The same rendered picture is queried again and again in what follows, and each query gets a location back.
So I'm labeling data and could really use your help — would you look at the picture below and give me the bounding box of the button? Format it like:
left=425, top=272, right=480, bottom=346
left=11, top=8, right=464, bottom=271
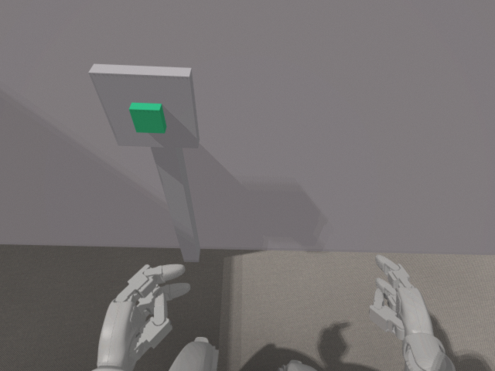
left=129, top=103, right=166, bottom=134

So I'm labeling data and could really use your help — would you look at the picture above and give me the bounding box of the left robot hand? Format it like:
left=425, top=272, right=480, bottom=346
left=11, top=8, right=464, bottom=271
left=97, top=264, right=190, bottom=371

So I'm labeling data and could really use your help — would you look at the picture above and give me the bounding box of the right robot hand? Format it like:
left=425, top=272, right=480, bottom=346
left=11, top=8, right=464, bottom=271
left=370, top=254, right=434, bottom=342

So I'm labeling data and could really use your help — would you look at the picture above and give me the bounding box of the left robot thigh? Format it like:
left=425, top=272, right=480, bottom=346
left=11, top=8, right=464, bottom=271
left=169, top=342, right=219, bottom=371

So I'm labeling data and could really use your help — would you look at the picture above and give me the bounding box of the panel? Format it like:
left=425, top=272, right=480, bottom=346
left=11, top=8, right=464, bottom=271
left=88, top=64, right=200, bottom=262

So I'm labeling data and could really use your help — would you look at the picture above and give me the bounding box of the robot right forearm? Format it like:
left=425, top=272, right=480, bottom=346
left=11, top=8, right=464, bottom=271
left=402, top=333, right=456, bottom=371

